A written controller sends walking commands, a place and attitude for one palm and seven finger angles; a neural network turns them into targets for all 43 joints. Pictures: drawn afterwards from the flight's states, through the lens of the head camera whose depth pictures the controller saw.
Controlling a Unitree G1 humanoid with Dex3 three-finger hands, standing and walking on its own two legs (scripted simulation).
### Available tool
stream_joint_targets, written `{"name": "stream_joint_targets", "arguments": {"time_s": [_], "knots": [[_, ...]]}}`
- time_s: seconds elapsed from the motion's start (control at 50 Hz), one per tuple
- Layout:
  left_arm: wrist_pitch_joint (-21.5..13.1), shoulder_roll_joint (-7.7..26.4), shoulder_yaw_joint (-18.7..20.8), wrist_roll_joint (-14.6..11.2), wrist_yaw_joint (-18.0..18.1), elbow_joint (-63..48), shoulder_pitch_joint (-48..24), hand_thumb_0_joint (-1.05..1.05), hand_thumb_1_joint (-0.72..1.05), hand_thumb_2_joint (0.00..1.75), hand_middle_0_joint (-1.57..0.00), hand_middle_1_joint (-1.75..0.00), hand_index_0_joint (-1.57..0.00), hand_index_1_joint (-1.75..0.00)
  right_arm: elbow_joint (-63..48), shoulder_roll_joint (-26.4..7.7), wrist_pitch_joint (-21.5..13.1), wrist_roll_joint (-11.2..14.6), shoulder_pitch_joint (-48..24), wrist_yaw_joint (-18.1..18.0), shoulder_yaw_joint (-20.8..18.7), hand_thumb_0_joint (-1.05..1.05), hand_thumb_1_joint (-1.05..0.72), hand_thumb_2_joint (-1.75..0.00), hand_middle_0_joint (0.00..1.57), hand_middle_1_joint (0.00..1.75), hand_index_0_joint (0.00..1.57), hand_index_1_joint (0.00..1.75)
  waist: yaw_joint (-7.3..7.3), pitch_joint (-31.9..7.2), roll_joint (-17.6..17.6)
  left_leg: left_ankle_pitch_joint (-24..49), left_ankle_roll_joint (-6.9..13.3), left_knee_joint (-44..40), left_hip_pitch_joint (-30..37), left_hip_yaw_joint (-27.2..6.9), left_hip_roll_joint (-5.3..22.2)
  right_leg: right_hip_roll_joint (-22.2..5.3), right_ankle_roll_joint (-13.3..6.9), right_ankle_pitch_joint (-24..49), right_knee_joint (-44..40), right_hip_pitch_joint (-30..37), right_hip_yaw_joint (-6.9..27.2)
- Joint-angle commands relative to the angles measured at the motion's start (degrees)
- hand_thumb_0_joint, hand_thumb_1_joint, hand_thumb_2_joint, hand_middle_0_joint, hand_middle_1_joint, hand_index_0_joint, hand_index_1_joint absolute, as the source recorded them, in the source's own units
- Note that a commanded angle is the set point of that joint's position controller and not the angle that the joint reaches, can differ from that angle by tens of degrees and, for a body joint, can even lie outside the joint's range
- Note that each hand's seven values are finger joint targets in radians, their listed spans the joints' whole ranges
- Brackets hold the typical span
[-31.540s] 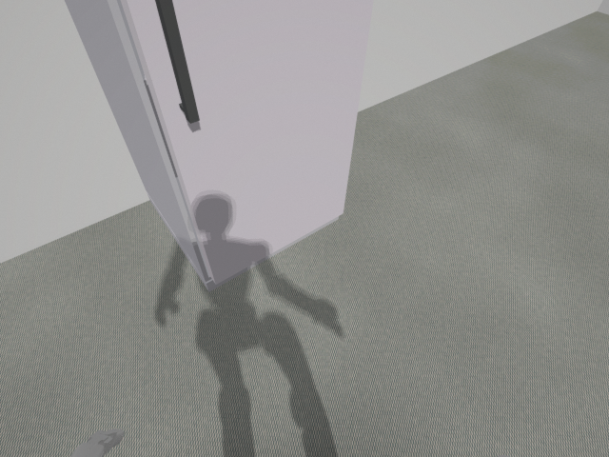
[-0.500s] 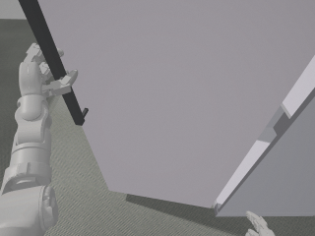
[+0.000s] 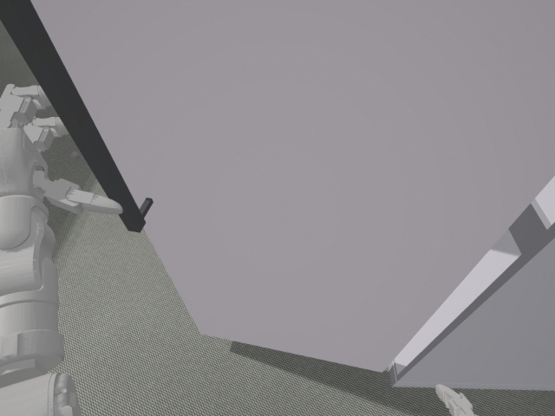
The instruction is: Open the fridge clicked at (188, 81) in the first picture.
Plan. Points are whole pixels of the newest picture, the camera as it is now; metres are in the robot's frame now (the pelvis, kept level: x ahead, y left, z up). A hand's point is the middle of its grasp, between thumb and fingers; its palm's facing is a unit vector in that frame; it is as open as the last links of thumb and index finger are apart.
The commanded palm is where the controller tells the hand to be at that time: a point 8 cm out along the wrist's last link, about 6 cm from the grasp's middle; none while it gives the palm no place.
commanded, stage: slip the hand off the handle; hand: left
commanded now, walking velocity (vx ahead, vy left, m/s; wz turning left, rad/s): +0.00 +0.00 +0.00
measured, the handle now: (99, 133) +0.42 +0.26 +0.20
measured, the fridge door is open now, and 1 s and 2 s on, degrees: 80 80 80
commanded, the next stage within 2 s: draw the hand back to the body in 1.26 s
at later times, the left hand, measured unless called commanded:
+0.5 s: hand (25, 146) +0.38 +0.34 +0.20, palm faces +0.35 -0.92 -0.19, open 14.7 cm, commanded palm +0.34 +0.38 +0.20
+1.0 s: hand out of the picture +0.31 +0.37 +0.20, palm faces +0.40 -0.89 -0.21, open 14.7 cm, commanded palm +0.26 +0.40 +0.20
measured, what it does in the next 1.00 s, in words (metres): stands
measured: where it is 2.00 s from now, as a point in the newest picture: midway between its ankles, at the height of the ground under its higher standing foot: outside the picture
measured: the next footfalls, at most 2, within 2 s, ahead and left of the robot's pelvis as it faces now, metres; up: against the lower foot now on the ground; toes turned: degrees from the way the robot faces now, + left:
none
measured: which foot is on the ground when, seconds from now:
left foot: down 0.00-1.00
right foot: down 0.00-1.00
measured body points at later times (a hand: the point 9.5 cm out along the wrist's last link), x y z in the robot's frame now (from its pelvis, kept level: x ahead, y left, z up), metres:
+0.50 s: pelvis +0.00 +0.02 +0.00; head +0.03 +0.03 +0.44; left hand +0.36 +0.39 +0.21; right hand +0.12 -0.23 -0.11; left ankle -0.01 +0.13 -0.73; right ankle +0.00 -0.12 -0.73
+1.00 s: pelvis -0.01 +0.02 +0.00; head +0.00 +0.02 +0.45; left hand +0.28 +0.41 +0.21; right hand +0.13 -0.23 -0.10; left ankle -0.01 +0.13 -0.73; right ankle +0.00 -0.12 -0.73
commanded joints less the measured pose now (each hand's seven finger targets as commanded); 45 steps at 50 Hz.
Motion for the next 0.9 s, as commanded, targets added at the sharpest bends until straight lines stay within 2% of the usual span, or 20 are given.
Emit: {"name": "stream_joint_targets", "arguments": {"time_s": [0.0, 0.04, 0.08, 0.12, 0.14, 0.18, 0.24, 0.28, 0.3, 0.34, 0.4, 0.44, 0.54, 0.58, 0.64, 0.68, 0.74, 0.82, 0.84, 0.88], "knots": [[-1.6, 22.4, 8.5, -0.6, -0.1, -9.2, -23.0, 0.00, -0.55, 0.20, -0.25, -1.15, -0.25, -1.15, -6.9, -7.9, -1.3, 0.2, -0.7, -1.7, -2.5, 0.00, -0.90, -0.90, 0.20, 0.30, 0.20, 0.30, -0.18, -16.1, -3.1, 19.7, 2.9, -1.6, 4.6, 0.3, -2.9, 0.6, 0.3, 24.7, -2.5, 9.2, 0.2], [-1.8, 22.8, 8.8, -1.2, -1.2, -9.4, -24.0, 0.00, -0.55, 0.20, -0.25, -1.15, -0.25, -1.15, -6.8, -7.9, -1.2, 0.1, -1.3, -2.1, -2.3, 0.00, -0.90, -0.90, 0.20, 0.30, 0.20, 0.30, 0.07, -16.6, -0.6, 20.2, 2.9, -1.2, 5.4, 0.5, -3.0, 0.5, 0.0, 24.6, -2.4, 9.1, 0.3], [-2.2, 21.5, 6.4, -0.7, -2.7, -10.3, -25.0, 0.00, -0.55, 0.20, -0.25, -1.15, -0.25, -1.15, -7.2, -7.4, -1.2, 0.0, -1.1, -2.0, -2.2, 0.00, -0.90, -0.90, 0.20, 0.30, 0.20, 0.30, -0.30, -19.3, 3.4, 22.2, 2.7, -0.5, 7.8, 0.1, -3.2, 0.8, -0.2, 25.0, -1.7, 8.2, 0.2], [-2.7, 21.0, 4.8, 0.0, -3.8, -10.4, -25.3, 0.00, -0.55, 0.20, -0.25, -1.15, -0.25, -1.15, -7.4, -7.4, -1.2, 0.0, -1.2, -2.0, -2.1, 0.00, -0.90, -0.90, 0.20, 0.30, 0.20, 0.30, -0.71, -19.3, 5.5, 22.8, 2.6, 0.1, 9.0, -0.4, -3.0, 1.1, -0.5, 23.2, -1.5, 6.0, -0.2], [-2.7, 19.1, 2.9, 0.0, -4.3, -9.9, -25.4, 0.00, -0.55, 0.20, -0.25, -1.15, -0.25, -1.15, -7.5, -7.3, -1.1, -0.1, -0.9, -2.0, -2.0, 0.00, -0.90, -0.90, 0.20, 0.30, 0.20, 0.30, -1.13, -18.3, 5.7, 23.7, 2.7, 0.4, 9.4, -0.6, -2.9, 1.2, -0.7, 23.2, -1.5, 5.1, -0.4], [-2.4, 18.5, 1.5, -0.5, -5.5, -8.1, -26.8, 0.00, -0.55, 0.20, -0.25, -1.15, -0.25, -1.15, -7.4, -7.7, -1.0, 0.1, -0.6, -2.1, -2.0, 0.00, -0.90, -0.90, 0.20, 0.30, 0.20, 0.30, -1.93, -17.3, 5.2, 22.2, 2.4, 0.5, 9.6, -1.4, -2.6, 1.3, -0.7, 20.8, -1.9, 2.8, -0.7], [-1.6, 21.8, 4.8, -1.8, -6.5, -2.2, -26.4, 0.00, -0.55, 0.20, -0.25, -1.15, -0.25, -1.15, -6.7, -8.6, -0.6, 0.2, 0.0, -2.8, -2.0, 0.00, -0.90, -0.90, 0.20, 0.30, 0.20, 0.30, -1.57, -14.8, 1.7, 19.5, 2.3, 0.1, 6.9, -1.8, -2.4, 1.1, -0.8, 18.8, -2.5, 2.7, -1.0], [-1.6, 21.2, 3.6, -2.2, -7.1, -2.5, -29.5, 0.00, -0.55, 0.20, -0.25, -1.15, -0.25, -1.15, -7.1, -8.4, -0.7, 0.4, -0.4, -2.8, -1.7, 0.00, -0.90, -0.90, 0.20, 0.30, 0.20, 0.30, -1.73, -16.0, 3.1, 18.9, 2.1, 0.0, 7.3, -2.1, -2.6, 1.1, -0.8, 17.6, -2.3, 2.0, -1.0], [-1.7, 23.2, 5.6, -2.2, -6.9, -1.4, -29.8, 0.00, -0.55, 0.20, -0.25, -1.15, -0.25, -1.15, -6.9, -8.6, -0.7, 0.2, 0.2, -2.9, -1.7, 0.00, -0.90, -0.90, 0.20, 0.30, 0.20, 0.30, -1.53, -16.4, 1.6, 18.6, 2.1, 0.0, 6.9, -2.5, -2.5, 1.2, -0.8, 16.9, -2.3, 2.0, -1.2], [-3.3, 26.6, 8.3, -1.5, -6.1, -4.0, -29.9, 0.00, -0.55, 0.20, -0.25, -1.15, -0.25, -1.15, -7.2, -8.8, -0.5, -0.4, 0.4, -2.8, -1.8, 0.00, -0.90, -0.90, 0.20, 0.30, 0.20, 0.30, -0.14, -19.4, 4.7, 22.1, 2.0, 0.5, 7.5, -2.6, -2.6, 1.2, -1.2, 18.9, -1.2, 3.8, -1.1], [-5.1, 27.0, 8.6, -0.3, -5.5, -6.5, -28.6, 0.00, -0.55, 0.20, -0.25, -1.15, -0.25, -1.15, -7.9, -8.2, -0.4, -0.8, 0.8, -2.2, -1.8, 0.00, -0.90, -0.90, 0.20, 0.30, 0.20, 0.30, 0.07, -22.3, 6.4, 25.6, 1.7, 1.2, 9.5, -3.0, -2.4, 1.6, -1.2, 19.5, -0.2, 3.6, -1.3], [-5.7, 26.8, 8.6, -0.2, -5.5, -6.4, -27.6, 0.00, -0.55, 0.20, -0.25, -1.15, -0.25, -1.15, -7.8, -8.4, -0.2, -0.9, 1.4, -2.1, -1.8, 0.00, -0.90, -0.90, 0.20, 0.30, 0.20, 0.30, -0.01, -21.9, 7.6, 27.3, 1.5, 1.3, 10.0, -3.4, -1.9, 1.7, -1.4, 19.0, -0.2, 2.8, -1.4], [-3.8, 28.5, 10.4, -1.4, -7.5, 0.4, -25.4, 0.00, -0.55, 0.20, -0.25, -1.15, -0.25, -1.15, -7.2, -9.3, 0.4, -0.4, 2.2, -2.6, -1.9, 0.00, -0.90, -0.90, 0.20, 0.30, 0.20, 0.30, -0.55, -16.8, 3.6, 21.5, 1.7, 0.1, 5.9, -3.3, -1.6, 1.7, -1.2, 15.9, -1.4, 1.8, -1.7], [-2.8, 25.1, 7.4, -2.0, -8.5, -2.6, -23.2, 0.00, -0.55, 0.20, -0.25, -1.15, -0.25, -1.15, -8.6, -8.9, 0.2, 0.0, 1.4, -2.5, -1.9, 0.00, -0.90, -0.90, 0.20, 0.30, 0.20, 0.30, -0.21, -17.4, 5.9, 20.7, 1.5, -0.6, 7.1, -3.7, -1.7, 1.8, -1.2, 14.1, -1.5, 1.1, -1.8], [-2.6, 26.1, 9.0, -2.5, -8.5, -5.7, -18.8, 0.00, -0.55, 0.20, -0.25, -1.15, -0.25, -1.15, -9.3, -9.0, 0.1, -0.2, 1.2, -2.5, -1.9, 0.00, -0.90, -0.90, 0.20, 0.30, 0.20, 0.30, 0.81, -17.5, 6.1, 20.0, 1.6, -0.9, 7.3, -3.8, -1.6, 1.8, -1.5, 13.2, -1.9, 2.1, -1.9], [-2.8, 24.6, 8.4, -3.2, -8.3, -8.2, -18.0, 0.00, -0.55, 0.20, -0.25, -1.15, -0.25, -1.15, -9.8, -8.8, -0.1, 0.0, 0.5, -2.5, -1.7, 0.00, -0.90, -0.90, 0.20, 0.30, 0.20, 0.30, 0.54, -16.7, 4.8, 17.7, 1.7, -1.3, 7.0, -3.8, -1.7, 1.9, -1.3, 11.9, -2.1, 1.4, -1.9], [-3.6, 26.2, 11.1, -4.6, -7.7, -9.4, -18.3, 0.00, -0.55, 0.20, -0.25, -1.15, -0.25, -1.15, -9.4, -9.0, -0.6, 0.0, -0.2, -3.1, -1.6, 0.00, -0.90, -0.90, 0.20, 0.30, 0.20, 0.30, 0.60, -14.1, 2.1, 12.8, 2.0, -2.2, 5.3, -3.9, -1.7, 1.9, -1.3, 8.9, -3.0, 1.4, -1.8], [-3.4, 29.7, 14.7, -4.2, -7.7, -9.4, -15.5, 0.00, -0.55, 0.20, -0.25, -1.15, -0.25, -1.15, -9.6, -8.6, -1.3, 0.0, -1.3, -3.5, -1.1, 0.00, -0.90, -0.90, 0.20, 0.30, 0.20, 0.30, 1.36, -14.1, 3.6, 10.6, 2.1, -2.6, 4.0, -3.5, -2.2, 1.7, -1.1, 7.7, -2.8, 2.5, -1.4], [-3.7, 30.0, 14.4, -3.9, -7.7, -11.4, -15.9, 0.00, -0.55, 0.20, -0.25, -1.15, -0.25, -1.15, -9.7, -8.6, -1.3, -0.1, -1.5, -3.6, -1.1, 0.00, -0.90, -0.90, 0.20, 0.30, 0.20, 0.30, 1.51, -15.1, 6.0, 11.2, 2.2, -2.3, 4.7, -3.1, -2.1, 1.5, -1.3, 8.1, -2.7, 3.0, -1.2], [-3.6, 27.9, 12.4, -3.9, -8.3, -14.2, -14.6, 0.00, -0.55, 0.20, -0.25, -1.15, -0.25, -1.15, -10.3, -8.1, -1.9, -0.1, -2.2, -3.6, -0.9, 0.00, -0.90, -0.90, 0.20, 0.30, 0.20, 0.30, 1.17, -16.4, 8.2, 12.5, 2.2, -2.0, 6.7, -3.2, -2.3, 1.6, -1.2, 8.9, -2.6, 2.6, -1.2]]}}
